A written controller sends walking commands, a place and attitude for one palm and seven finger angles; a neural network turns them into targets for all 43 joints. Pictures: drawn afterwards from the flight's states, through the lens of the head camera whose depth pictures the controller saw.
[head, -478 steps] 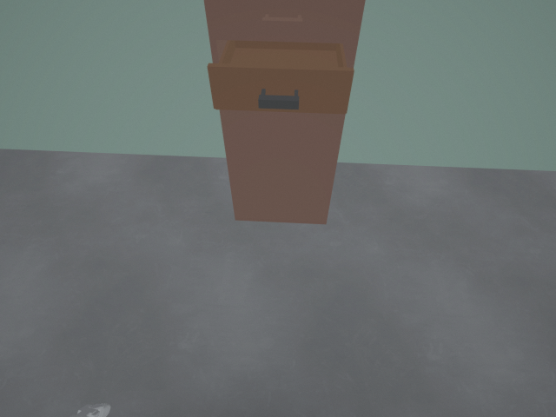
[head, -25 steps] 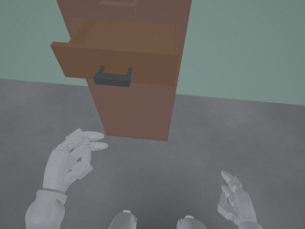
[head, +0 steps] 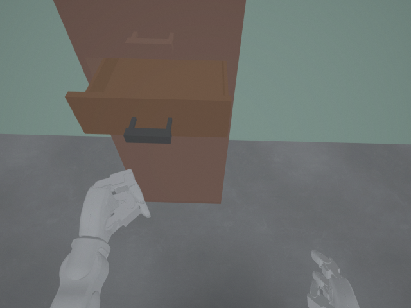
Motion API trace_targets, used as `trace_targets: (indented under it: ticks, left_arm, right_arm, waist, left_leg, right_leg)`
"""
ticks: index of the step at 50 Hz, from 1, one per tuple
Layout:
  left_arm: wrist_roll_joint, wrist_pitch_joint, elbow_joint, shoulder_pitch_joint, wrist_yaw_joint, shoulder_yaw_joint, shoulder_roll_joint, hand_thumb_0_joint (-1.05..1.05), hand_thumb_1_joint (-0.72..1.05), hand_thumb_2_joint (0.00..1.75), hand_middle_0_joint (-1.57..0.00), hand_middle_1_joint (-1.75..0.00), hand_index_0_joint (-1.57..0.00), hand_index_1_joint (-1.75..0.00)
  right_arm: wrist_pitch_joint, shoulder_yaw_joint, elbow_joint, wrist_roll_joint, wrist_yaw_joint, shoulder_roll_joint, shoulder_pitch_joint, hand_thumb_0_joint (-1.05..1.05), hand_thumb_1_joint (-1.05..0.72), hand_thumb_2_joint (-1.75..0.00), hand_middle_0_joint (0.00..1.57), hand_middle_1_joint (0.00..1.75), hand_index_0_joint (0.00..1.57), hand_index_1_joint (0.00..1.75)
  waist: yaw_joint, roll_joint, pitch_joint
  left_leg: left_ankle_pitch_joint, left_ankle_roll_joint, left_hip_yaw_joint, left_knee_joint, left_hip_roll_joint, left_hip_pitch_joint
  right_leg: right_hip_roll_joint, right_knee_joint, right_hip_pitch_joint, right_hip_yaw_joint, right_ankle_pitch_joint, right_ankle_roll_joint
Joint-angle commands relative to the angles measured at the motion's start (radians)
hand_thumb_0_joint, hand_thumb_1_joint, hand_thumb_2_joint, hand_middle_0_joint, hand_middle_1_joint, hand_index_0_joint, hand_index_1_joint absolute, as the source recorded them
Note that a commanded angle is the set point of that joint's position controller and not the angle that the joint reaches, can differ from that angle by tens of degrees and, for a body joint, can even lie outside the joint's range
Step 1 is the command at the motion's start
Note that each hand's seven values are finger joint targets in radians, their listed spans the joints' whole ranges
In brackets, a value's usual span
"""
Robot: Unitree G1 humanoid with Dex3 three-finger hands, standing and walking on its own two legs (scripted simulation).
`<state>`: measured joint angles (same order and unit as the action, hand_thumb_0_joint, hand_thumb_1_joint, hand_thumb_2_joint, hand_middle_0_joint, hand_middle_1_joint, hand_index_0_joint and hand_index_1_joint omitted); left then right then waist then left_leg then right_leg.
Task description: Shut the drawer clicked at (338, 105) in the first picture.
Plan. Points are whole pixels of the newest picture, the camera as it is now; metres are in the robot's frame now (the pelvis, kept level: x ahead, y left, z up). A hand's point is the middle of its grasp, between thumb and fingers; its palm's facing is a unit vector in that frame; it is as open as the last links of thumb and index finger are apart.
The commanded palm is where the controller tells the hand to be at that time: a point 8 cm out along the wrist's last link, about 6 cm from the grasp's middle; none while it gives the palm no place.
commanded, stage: raise the hand and make a fist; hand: left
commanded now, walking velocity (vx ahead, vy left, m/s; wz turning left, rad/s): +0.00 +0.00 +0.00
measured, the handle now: (150, 128) +0.50 +0.17 +0.03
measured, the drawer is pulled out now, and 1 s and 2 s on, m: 0.16 0.16 0.16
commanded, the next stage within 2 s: bring the fist close to the handle in 0.78 s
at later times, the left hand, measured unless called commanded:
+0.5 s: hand (144, 172) +0.30 +0.12 +0.14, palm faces -0.01 -1.00 -0.02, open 3.2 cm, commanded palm +0.27 +0.17 +0.14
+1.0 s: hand (143, 176) +0.30 +0.13 +0.13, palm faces +0.02 -1.00 -0.02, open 3.2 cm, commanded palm +0.28 +0.17 +0.12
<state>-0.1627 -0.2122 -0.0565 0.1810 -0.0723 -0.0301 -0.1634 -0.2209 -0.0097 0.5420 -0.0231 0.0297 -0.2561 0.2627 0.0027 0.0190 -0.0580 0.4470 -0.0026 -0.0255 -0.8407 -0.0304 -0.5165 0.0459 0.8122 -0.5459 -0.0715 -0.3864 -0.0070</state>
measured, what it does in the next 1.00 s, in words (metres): stands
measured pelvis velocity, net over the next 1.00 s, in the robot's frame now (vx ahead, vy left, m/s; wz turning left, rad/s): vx -0.01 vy -0.02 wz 0.00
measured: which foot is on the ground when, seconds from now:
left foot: down 0.00-1.00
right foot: down 0.00-1.00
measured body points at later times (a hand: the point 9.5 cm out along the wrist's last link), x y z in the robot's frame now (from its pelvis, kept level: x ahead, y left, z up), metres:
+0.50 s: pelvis +0.01 -0.01 +0.02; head +0.01 -0.02 +0.47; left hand +0.30 +0.18 +0.15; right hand +0.20 -0.22 -0.06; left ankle -0.01 +0.11 -0.70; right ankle +0.01 -0.13 -0.70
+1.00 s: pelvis -0.01 -0.02 +0.02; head +0.00 -0.03 +0.47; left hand +0.30 +0.18 +0.13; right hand +0.17 -0.24 -0.06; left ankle -0.01 +0.11 -0.70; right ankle +0.01 -0.13 -0.70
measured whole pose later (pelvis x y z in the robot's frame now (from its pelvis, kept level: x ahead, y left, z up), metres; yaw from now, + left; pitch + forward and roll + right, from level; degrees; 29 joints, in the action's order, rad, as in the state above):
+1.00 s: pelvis -0.01 -0.02 +0.02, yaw +0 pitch +1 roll +0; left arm -0.17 -0.05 0.12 -0.07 -0.07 -0.08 -0.16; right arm -0.16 -0.06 0.60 -0.03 0.05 -0.23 0.22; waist -0.02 0.03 -0.02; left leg 0.34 0.02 -0.02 -0.62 -0.04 -0.30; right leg 0.03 0.62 -0.34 -0.08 -0.30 0.01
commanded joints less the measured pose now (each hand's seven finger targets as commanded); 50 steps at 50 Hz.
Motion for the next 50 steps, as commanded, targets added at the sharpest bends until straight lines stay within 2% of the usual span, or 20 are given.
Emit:
trace_targets:
  ticks: [1, 9, 12, 14, 19, 21, 22, 24, 26, 27, 31, 32, 35, 37, 41, 42, 43, 46, 47, 50]
  left_arm:
    - [0.005, -0.02, -0.241, -0.217, 0.007, -0.019, -0.058, 0.0, 0.9, 0.9, -1.34, -1.53, -1.34, -1.53]
    - [0.012, 0.087, -0.283, -0.247, 0.009, -0.02, -0.044, 0.0, 0.9, 0.9, -1.4, -1.6, -1.4, -1.6]
    - [0.014, 0.119, -0.246, -0.317, 0.015, -0.026, -0.054, 0.0, 0.9, 0.9, -1.4, -1.6, -1.4, -1.6]
    - [0.012, 0.132, -0.267, -0.356, 0.016, -0.047, -0.068, 0.0, 0.9, 0.9, -1.4, -1.6, -1.4, -1.6]
    - [0.006, 0.153, -0.287, -0.438, 0.01, -0.02, -0.047, 0.0, 0.9, 0.9, -1.4, -1.6, -1.4, -1.6]
    - [0.004, 0.173, -0.224, -0.37, 0.007, -0.018, -0.025, 0.0, 0.9, 0.9, -1.4, -1.6, -1.4, -1.6]
    - [0.004, 0.18, -0.193, -0.334, 0.005, -0.019, -0.025, 0.0, 0.9, 0.9, -1.4, -1.6, -1.4, -1.6]
    - [0.005, 0.185, -0.213, -0.319, 0.006, -0.046, -0.046, 0.0, 0.9, 0.9, -1.4, -1.6, -1.4, -1.6]
    - [0.011, 0.184, -0.239, -0.326, 0.014, -0.037, -0.036, 0.0, 0.9, 0.9, -1.4, -1.6, -1.4, -1.6]
    - [0.012, 0.18, -0.229, -0.307, 0.022, -0.066, -0.067, 0.0, 0.9, 0.9, -1.4, -1.6, -1.4, -1.6]
    - [0.014, 0.148, -0.238, -0.414, 0.043, -0.084, -0.085, 0.0, 0.9, 0.9, -1.4, -1.6, -1.4, -1.6]
    - [0.017, 0.138, -0.228, -0.443, 0.047, -0.073, -0.086, 0.0, 0.9, 0.9, -1.4, -1.6, -1.4, -1.6]
    - [0.011, 0.109, -0.216, -0.475, 0.04, -0.061, -0.071, 0.0, 0.9, 0.9, -1.4, -1.6, -1.4, -1.6]
    - [0.006, 0.101, -0.174, -0.455, 0.026, -0.062, -0.076, 0.0, 0.9, 0.9, -1.4, -1.6, -1.4, -1.6]
    - [-0.007, 0.113, -0.104, -0.467, 0.001, -0.078, -0.087, 0.0, 0.9, 0.9, -1.4, -1.6, -1.4, -1.6]
    - [-0.011, 0.117, -0.076, -0.469, 0.0, -0.095, -0.1, 0.0, 0.9, 0.9, -1.4, -1.6, -1.4, -1.6]
    - [-0.012, 0.117, -0.08, -0.481, -0.001, -0.104, -0.108, 0.0, 0.9, 0.9, -1.4, -1.6, -1.4, -1.6]
    - [-0.012, 0.11, -0.058, -0.5, -0.002, -0.083, -0.076, 0.0, 0.9, 0.9, -1.4, -1.6, -1.4, -1.6]
    - [-0.009, 0.102, -0.03, -0.52, 0.0, -0.078, -0.078, 0.0, 0.9, 0.9, -1.4, -1.6, -1.4, -1.6]
    - [0.0, 0.067, 0.006, -0.58, 0.004, -0.07, -0.069, 0.0, 0.9, 0.9, -1.4, -1.6, -1.4, -1.6]
  right_arm:
    - [-0.04, 0.023, -0.153, -0.002, 0.003, -0.095, -0.055, 0.0, -0.9, -0.9, 0.2, 0.3, 0.2, 0.3]
    - [-0.003, 0.007, -0.163, 0.001, -0.006, -0.077, -0.085, 0.0, -0.9, -0.9, 0.2, 0.3, 0.2, 0.3]
    - [0.015, -0.002, -0.147, 0.001, 0.001, -0.081, -0.101, 0.0, -0.9, -0.9, 0.2, 0.3, 0.2, 0.3]
    - [0.019, -0.002, -0.15, -0.001, 0.005, -0.074, -0.117, 0.0, -0.9, -0.9, 0.2, 0.3, 0.2, 0.3]
    - [0.017, -0.007, -0.135, -0.005, 0.009, -0.068, -0.128, 0.0, -0.9, -0.9, 0.2, 0.3, 0.2, 0.3]
    - [0.019, -0.006, -0.131, -0.005, 0.01, -0.069, -0.127, 0.0, -0.9, -0.9, 0.2, 0.3, 0.2, 0.3]
    - [0.022, -0.007, -0.131, -0.005, 0.008, -0.074, -0.128, 0.0, -0.9, -0.9, 0.2, 0.3, 0.2, 0.3]
    - [0.029, -0.003, -0.138, -0.004, 0.008, -0.074, -0.137, 0.0, -0.9, -0.9, 0.2, 0.3, 0.2, 0.3]
    - [0.033, -0.004, -0.146, -0.002, 0.005, -0.069, -0.143, 0.0, -0.9, -0.9, 0.2, 0.3, 0.2, 0.3]
    - [0.037, -0.002, -0.144, -0.002, 0.006, -0.074, -0.143, 0.0, -0.9, -0.9, 0.2, 0.3, 0.2, 0.3]
    - [0.039, -0.004, -0.137, -0.001, 0.016, -0.07, -0.152, 0.0, -0.9, -0.9, 0.2, 0.3, 0.2, 0.3]
    - [0.038, -0.004, -0.132, -0.001, 0.018, -0.072, -0.152, 0.0, -0.9, -0.9, 0.2, 0.3, 0.2, 0.3]
    - [0.022, -0.003, -0.123, 0.0, 0.021, -0.069, -0.148, 0.0, -0.9, -0.9, 0.2, 0.3, 0.2, 0.3]
    - [0.015, -0.002, -0.114, -0.001, 0.023, -0.073, -0.144, 0.0, -0.9, -0.9, 0.2, 0.3, 0.2, 0.3]
    - [0.012, -0.004, -0.109, -0.008, 0.029, -0.078, -0.15, 0.0, -0.9, -0.9, 0.2, 0.3, 0.2, 0.3]
    - [0.013, -0.003, -0.104, -0.008, 0.03, -0.081, -0.148, 0.0, -0.9, -0.9, 0.2, 0.3, 0.2, 0.3]
    - [0.013, -0.004, -0.106, -0.008, 0.031, -0.082, -0.152, 0.0, -0.9, -0.9, 0.2, 0.3, 0.2, 0.3]
    - [0.01, -0.004, -0.104, -0.007, 0.031, -0.078, -0.144, 0.0, -0.9, -0.9, 0.2, 0.3, 0.2, 0.3]
    - [0.009, -0.003, -0.097, -0.006, 0.031, -0.082, -0.137, 0.0, -0.9, -0.9, 0.2, 0.3, 0.2, 0.3]
    - [0.006, 0.001, -0.089, -0.003, 0.031, -0.083, -0.124, 0.0, -0.9, -0.9, 0.2, 0.3, 0.2, 0.3]
  waist:
    - [-0.001, 0.011, -0.205]
    - [-0.024, -0.02, -0.229]
    - [-0.008, -0.062, -0.165]
    - [-0.02, -0.016, -0.189]
    - [-0.014, 0.002, -0.206]
    - [-0.024, -0.027, -0.178]
    - [-0.028, -0.077, -0.161]
    - [-0.043, -0.052, -0.171]
    - [-0.043, -0.044, -0.167]
    - [-0.046, -0.074, -0.162]
    - [-0.031, -0.037, -0.139]
    - [-0.023, -0.058, -0.125]
    - [-0.023, -0.009, -0.16]
    - [-0.023, -0.043, -0.16]
    - [-0.025, -0.041, -0.122]
    - [-0.024, -0.08, -0.109]
    - [-0.029, -0.065, -0.119]
    - [-0.025, -0.053, -0.129]
    - [-0.012, -0.083, -0.115]
    - [-0.004, -0.048, -0.125]
  left_leg:
    - [-0.332, -0.005, 0.034, 0.169, 0.028, 0.124]
    - [-0.45, -0.005, 0.025, 0.199, 0.029, 0.198]
    - [-0.401, -0.01, 0.025, 0.217, 0.031, 0.185]
    - [-0.392, -0.009, 0.018, 0.229, 0.036, 0.212]
    - [-0.425, -0.008, 0.021, 0.248, 0.035, 0.265]
    - [-0.414, -0.005, 0.018, 0.258, 0.036, 0.256]
    - [-0.408, -0.008, 0.022, 0.263, 0.035, 0.241]
    - [-0.398, -0.006, 0.009, 0.273, 0.04, 0.238]
    - [-0.394, -0.006, 0.005, 0.28, 0.043, 0.242]
    - [-0.388, -0.009, 0.003, 0.28, 0.041, 0.234]
    - [-0.317, -0.01, -0.004, 0.292, 0.047, 0.237]
    - [-0.299, -0.014, -0.003, 0.293, 0.045, 0.234]
    - [-0.298, -0.013, -0.003, 0.294, 0.048, 0.26]
    - [-0.291, -0.015, -0.004, 0.295, 0.048, 0.25]
    - [-0.252, -0.013, -0.009, 0.305, 0.053, 0.225]
    - [-0.243, -0.015, -0.007, 0.306, 0.052, 0.215]
    - [-0.239, -0.015, -0.009, 0.308, 0.054, 0.216]
    - [-0.252, -0.012, -0.007, 0.307, 0.053, 0.224]
    - [-0.245, -0.015, -0.004, 0.302, 0.051, 0.217]
    - [-0.231, -0.011, -0.002, 0.29, 0.053, 0.214]
  right_leg:
    - [-0.049, -0.102, 0.167, -0.012, 0.289, 0.026]
    - [-0.045, -0.134, 0.266, -0.011, 0.426, 0.025]
    - [-0.047, -0.164, 0.264, -0.01, 0.397, 0.022]
    - [-0.043, -0.18, 0.285, -0.001, 0.393, 0.025]
    - [-0.042, -0.204, 0.311, -0.001, 0.422, 0.026]
    - [-0.042, -0.21, 0.313, -0.008, 0.415, 0.026]
    - [-0.043, -0.215, 0.319, -0.009, 0.408, 0.024]
    - [-0.037, -0.221, 0.338, -0.002, 0.411, 0.024]
    - [-0.036, -0.225, 0.345, 0.001, 0.413, 0.024]
    - [-0.036, -0.232, 0.352, 0.006, 0.403, 0.022]
    - [-0.037, -0.261, 0.329, 0.02, 0.319, 0.021]
    - [-0.038, -0.271, 0.32, 0.023, 0.29, 0.018]
    - [-0.037, -0.274, 0.328, 0.028, 0.296, 0.02]
    - [-0.038, -0.281, 0.337, 0.032, 0.289, 0.018]
    - [-0.034, -0.301, 0.324, 0.04, 0.244, 0.016]
    - [-0.034, -0.312, 0.323, 0.043, 0.221, 0.013]
    - [-0.031, -0.314, 0.327, 0.049, 0.214, 0.014]
    - [-0.035, -0.3, 0.319, 0.038, 0.237, 0.016]
    - [-0.037, -0.3, 0.302, 0.036, 0.224, 0.014]
    - [-0.036, -0.283, 0.271, 0.034, 0.214, 0.016]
